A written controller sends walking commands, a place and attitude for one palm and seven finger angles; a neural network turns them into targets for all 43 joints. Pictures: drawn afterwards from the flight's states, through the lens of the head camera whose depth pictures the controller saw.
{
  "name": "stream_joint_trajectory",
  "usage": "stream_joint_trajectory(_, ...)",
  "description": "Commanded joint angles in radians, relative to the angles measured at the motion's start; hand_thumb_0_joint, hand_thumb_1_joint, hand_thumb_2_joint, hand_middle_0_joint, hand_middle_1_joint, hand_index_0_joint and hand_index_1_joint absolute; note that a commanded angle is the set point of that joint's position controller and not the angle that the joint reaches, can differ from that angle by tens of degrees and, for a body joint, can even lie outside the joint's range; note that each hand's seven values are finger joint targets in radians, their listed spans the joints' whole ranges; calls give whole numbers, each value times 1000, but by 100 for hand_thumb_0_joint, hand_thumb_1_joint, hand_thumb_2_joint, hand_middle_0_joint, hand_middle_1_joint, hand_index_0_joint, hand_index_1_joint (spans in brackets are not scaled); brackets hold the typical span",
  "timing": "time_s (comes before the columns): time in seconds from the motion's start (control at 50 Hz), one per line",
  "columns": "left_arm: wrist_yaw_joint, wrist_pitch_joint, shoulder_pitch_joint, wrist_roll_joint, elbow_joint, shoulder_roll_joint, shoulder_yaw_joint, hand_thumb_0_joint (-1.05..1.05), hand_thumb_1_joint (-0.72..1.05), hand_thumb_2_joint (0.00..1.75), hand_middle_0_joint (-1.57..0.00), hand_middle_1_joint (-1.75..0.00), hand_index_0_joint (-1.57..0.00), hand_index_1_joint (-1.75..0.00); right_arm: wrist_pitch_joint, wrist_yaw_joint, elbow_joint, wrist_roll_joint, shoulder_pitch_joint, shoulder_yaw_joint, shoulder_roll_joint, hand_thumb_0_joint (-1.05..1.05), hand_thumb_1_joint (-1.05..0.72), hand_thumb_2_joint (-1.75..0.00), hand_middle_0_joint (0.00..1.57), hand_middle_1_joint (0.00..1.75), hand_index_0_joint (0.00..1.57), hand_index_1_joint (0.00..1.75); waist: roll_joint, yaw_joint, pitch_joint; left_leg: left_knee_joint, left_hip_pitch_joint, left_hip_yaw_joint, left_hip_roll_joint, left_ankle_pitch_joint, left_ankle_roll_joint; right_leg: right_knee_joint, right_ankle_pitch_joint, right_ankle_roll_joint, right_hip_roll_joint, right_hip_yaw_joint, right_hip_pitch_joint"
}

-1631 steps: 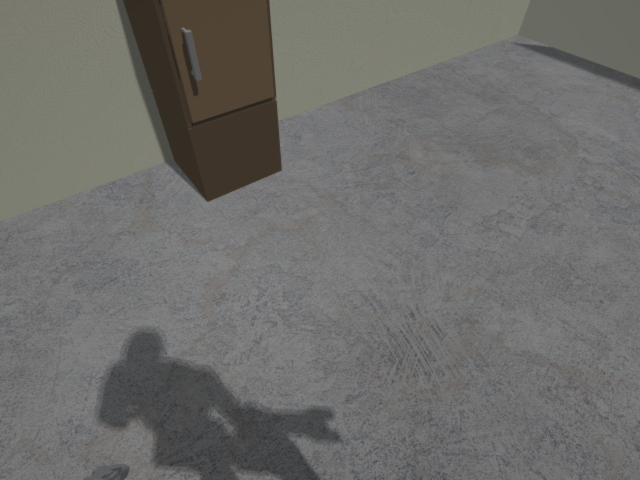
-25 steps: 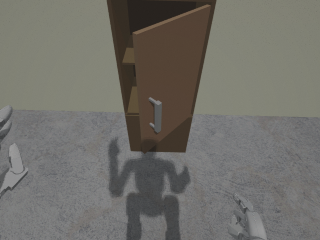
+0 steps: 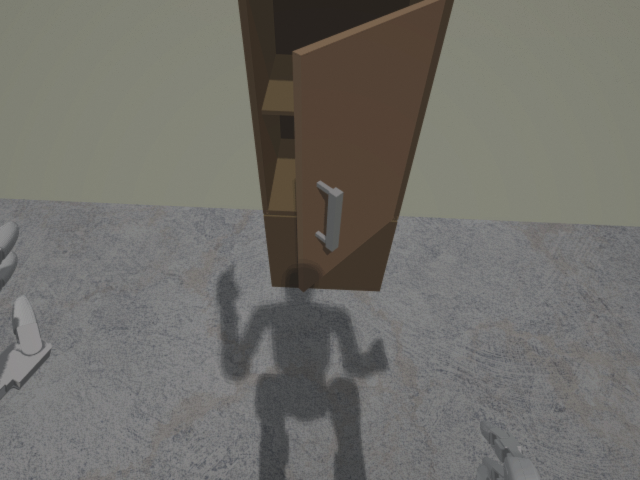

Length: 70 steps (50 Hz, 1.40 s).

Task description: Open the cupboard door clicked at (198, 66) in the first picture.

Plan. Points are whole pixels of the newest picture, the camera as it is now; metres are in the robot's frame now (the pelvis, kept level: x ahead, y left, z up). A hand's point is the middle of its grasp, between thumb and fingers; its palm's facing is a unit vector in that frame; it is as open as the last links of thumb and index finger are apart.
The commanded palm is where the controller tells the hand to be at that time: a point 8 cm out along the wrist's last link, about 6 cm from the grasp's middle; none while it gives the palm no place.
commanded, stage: stop stepping back and stand still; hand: left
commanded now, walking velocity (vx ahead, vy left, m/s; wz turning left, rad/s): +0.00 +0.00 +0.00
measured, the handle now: (327, 216) +0.62 +0.02 -0.09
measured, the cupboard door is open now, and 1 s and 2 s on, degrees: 48 48 48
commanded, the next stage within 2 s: let the arm hang, fingers relaxed in 0.04 s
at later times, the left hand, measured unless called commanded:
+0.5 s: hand out of the picture +0.00 +0.17 -0.18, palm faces +0.00 -0.99 -0.16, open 7.1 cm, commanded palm none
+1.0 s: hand out of the picture +0.00 +0.16 -0.18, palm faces +0.06 -0.98 -0.20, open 7.3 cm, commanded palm none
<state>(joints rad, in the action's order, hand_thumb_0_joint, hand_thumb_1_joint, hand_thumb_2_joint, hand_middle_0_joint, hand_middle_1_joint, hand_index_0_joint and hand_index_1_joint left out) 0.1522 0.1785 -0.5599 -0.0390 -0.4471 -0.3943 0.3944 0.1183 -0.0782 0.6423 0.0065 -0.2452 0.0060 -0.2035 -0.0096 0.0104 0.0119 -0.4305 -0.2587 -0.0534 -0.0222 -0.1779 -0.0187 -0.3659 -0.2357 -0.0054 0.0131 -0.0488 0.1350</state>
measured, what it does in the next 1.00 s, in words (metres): stands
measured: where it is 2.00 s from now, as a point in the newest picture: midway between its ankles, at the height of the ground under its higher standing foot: outside the picture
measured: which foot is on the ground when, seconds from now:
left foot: down 0.00-1.00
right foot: down 0.00-1.00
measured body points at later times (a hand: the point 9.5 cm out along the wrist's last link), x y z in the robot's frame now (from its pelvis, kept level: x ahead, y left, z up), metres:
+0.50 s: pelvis -0.01 -0.01 -0.01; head +0.02 +0.01 +0.44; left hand +0.00 +0.22 -0.17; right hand +0.05 -0.27 -0.14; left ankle +0.03 +0.10 -0.74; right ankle -0.03 -0.11 -0.74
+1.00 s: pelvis +0.00 -0.01 +0.00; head +0.01 -0.02 +0.45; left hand +0.00 +0.21 -0.16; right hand +0.00 -0.22 -0.17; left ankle +0.03 +0.10 -0.74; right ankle -0.03 -0.11 -0.74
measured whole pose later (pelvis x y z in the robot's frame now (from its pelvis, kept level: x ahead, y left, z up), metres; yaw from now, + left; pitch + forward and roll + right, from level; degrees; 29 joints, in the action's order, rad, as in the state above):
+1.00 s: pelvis +0.00 -0.01 +0.00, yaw +2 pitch -2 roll +0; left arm 0.03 0.00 -0.27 0.01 1.14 -0.14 0.00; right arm -0.01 -0.03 1.16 -0.02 -0.28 0.01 -0.13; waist -0.03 0.01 0.04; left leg -0.43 -0.22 -0.03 0.00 -0.18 -0.01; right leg -0.43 -0.29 -0.02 -0.01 -0.07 0.12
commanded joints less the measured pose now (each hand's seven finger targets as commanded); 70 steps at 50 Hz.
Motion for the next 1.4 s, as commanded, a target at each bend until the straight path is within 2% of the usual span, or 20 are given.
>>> stream_joint_trajectory(0.0,20,64,13,-5,-197,-171,118,0,90,90,-20,-30,-20,-30,58,-8,-161,-2,116,-41,-125,0,-90,-90,20,30,20,30,-80,-12,-91,101,50,78,-46,57,16,48,79,18,-15,42,7)
stream_joint_trajectory(0.1,19,60,16,-6,-190,-171,115,0,90,90,-20,-30,-20,-30,53,-7,-158,-3,119,-42,-125,0,-90,-90,20,30,20,30,-57,-11,-96,82,70,71,-43,88,14,63,108,18,-22,51,19)
stream_joint_trajectory(0.12,-123,-81,113,79,583,-6,-297,0,90,90,-20,-30,-20,-30,80,89,95,-4,172,-83,-306,0,-90,-90,20,30,20,30,-57,25,8,-75,-49,109,-73,274,2,-110,206,-14,-105,8,141)
stream_joint_trajectory(0.14,-142,-151,113,68,616,4,-272,0,90,90,-20,-30,-20,-30,10,86,99,-5,85,-85,-260,0,-90,-90,20,30,20,30,-62,8,-79,-66,45,94,-85,325,5,-90,163,-22,-104,76,157)
stream_joint_trajectory(0.16,-148,-157,144,73,649,12,-289,0,90,90,-20,-30,-20,-30,-8,82,104,-16,65,-80,-253,0,-90,-90,20,30,20,30,-16,4,-106,-73,52,113,-102,333,-12,-112,91,-24,-85,59,163)
stream_joint_trajectory(0.18,-150,-157,170,73,693,0,-291,0,90,90,-20,-30,-20,-30,-26,79,99,-19,68,-69,-256,0,-90,-90,20,30,20,30,32,-2,-112,-51,15,146,-112,287,-37,-119,64,-25,-81,52,127)
stream_joint_trajectory(0.24,-155,-153,270,75,885,-48,-305,0,90,90,-20,-30,-20,-30,-52,80,138,-30,111,-58,-280,0,-90,-90,20,30,20,30,188,-6,-94,-35,0,166,-95,198,-45,-94,63,-37,-102,86,98)
stream_joint_trajectory(0.34,-141,-173,338,64,1198,-32,-352,0,90,90,-20,-30,-20,-30,-99,77,235,-38,133,-31,-225,0,-90,-90,20,30,20,30,4,-8,-40,33,29,142,-72,99,-22,-40,15,-36,-121,115,89)
stream_joint_trajectory(0.4,-138,-173,323,57,1333,-3,-365,0,90,90,-20,-30,-20,-30,-109,69,297,-33,100,-21,-178,0,-90,-90,20,30,20,30,-73,-4,-39,42,51,130,-64,62,-11,-2,5,-40,-126,124,72)
stream_joint_trajectory(0.5,-137,-171,283,50,1478,40,-365,0,90,90,-20,-30,-20,-30,-115,52,385,-28,41,-21,-147,0,-90,-90,20,30,20,30,-119,-3,-9,60,57,140,-73,29,-12,43,-3,-47,-124,107,56)
stream_joint_trajectory(0.54,-136,-169,263,47,1515,53,-369,0,90,90,-20,-30,-20,-30,-115,47,408,-26,20,-22,-139,0,-90,-90,20,30,20,30,-93,-4,-15,58,72,139,-76,44,-14,50,12,-49,-126,101,48)
stream_joint_trajectory(0.56,-135,-170,259,48,1527,61,-368,0,90,90,-20,-30,-20,-30,-118,44,414,-24,5,-23,-139,0,-90,-90,20,30,20,30,-40,-3,4,57,70,138,-78,38,-15,60,-6,-47,-122,87,56)
stream_joint_trajectory(0.7,-127,-175,219,45,1579,109,-380,0,90,90,-20,-30,-20,-30,-124,40,465,-25,-66,-20,-86,0,-90,-90,20,30,20,30,20,0,50,62,69,127,-74,41,-15,64,-27,-44,-124,77,78)
stream_joint_trajectory(0.8,-122,-176,206,44,1583,126,-380,0,90,90,-20,-30,-20,-30,-124,41,481,-27,-88,-16,-55,0,-90,-90,20,30,20,30,20,-3,81,77,43,126,-69,11,-15,59,-54,-41,-119,76,84)
stream_joint_trajectory(0.88,-118,-172,201,45,1580,138,-377,0,90,90,-20,-30,-20,-30,-118,42,487,-28,-94,-17,-38,0,-90,-90,20,30,20,30,42,-6,61,72,58,121,-69,64,-16,47,-9,-37,-121,71,69)
stream_joint_trajectory(0.98,-115,-169,206,46,1576,150,-373,0,90,90,-20,-30,-20,-30,-114,40,500,-28,-98,-14,-18,0,-90,-90,20,30,20,30,24,-9,89,74,48,113,-69,94,-14,45,23,-36,-122,71,67)
stream_joint_trajectory(1.12,-115,-166,203,44,1574,153,-371,0,90,90,-20,-30,-20,-30,-110,36,499,-28,-99,-13,-15,0,-90,-90,20,30,20,30,-11,-9,74,71,67,111,-69,134,-14,48,75,-36,-124,72,43)
stream_joint_trajectory(1.16,-115,-164,198,45,1572,153,-368,0,90,90,-20,-30,-20,-30,-111,35,495,-26,-101,-15,-16,0,-90,-90,20,30,20,30,16,-10,76,65,72,110,-70,139,-14,54,80,-34,-120,67,42)
stream_joint_trajectory(1.28,-115,-166,196,44,1576,160,-371,0,90,90,-20,-30,-20,-30,-113,34,495,-28,-98,-15,-20,0,-90,-90,20,30,20,30,-2,-4,84,66,82,111,-69,127,-13,61,68,-36,-121,70,49)
stream_joint_trajectory(1.38,-115,-163,191,44,1579,161,-369,0,90,90,-20,-30,-20,-30,-109,31,491,-27,-97,-15,-27,0,-90,-90,20,30,20,30,1,-4,51,59,100,112,-72,171,-15,55,111,-35,-122,68,25)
